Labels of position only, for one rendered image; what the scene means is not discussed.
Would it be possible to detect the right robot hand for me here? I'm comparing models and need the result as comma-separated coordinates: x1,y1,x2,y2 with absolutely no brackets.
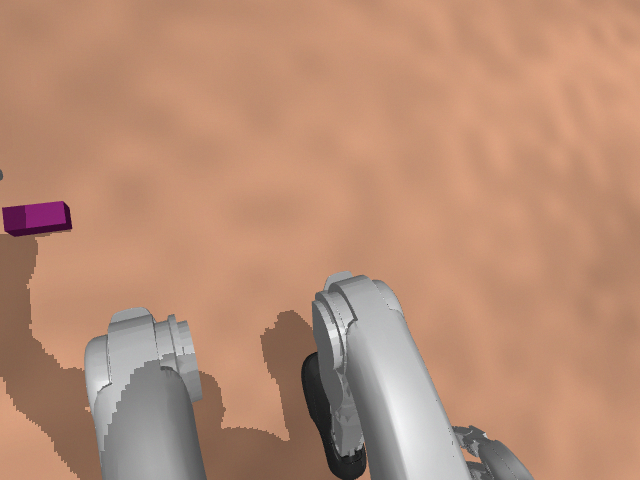
452,425,534,480

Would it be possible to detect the right robot foot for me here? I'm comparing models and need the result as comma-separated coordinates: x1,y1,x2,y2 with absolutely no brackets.
301,352,367,480

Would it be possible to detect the small box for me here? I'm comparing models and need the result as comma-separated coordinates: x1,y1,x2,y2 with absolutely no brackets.
2,201,72,237

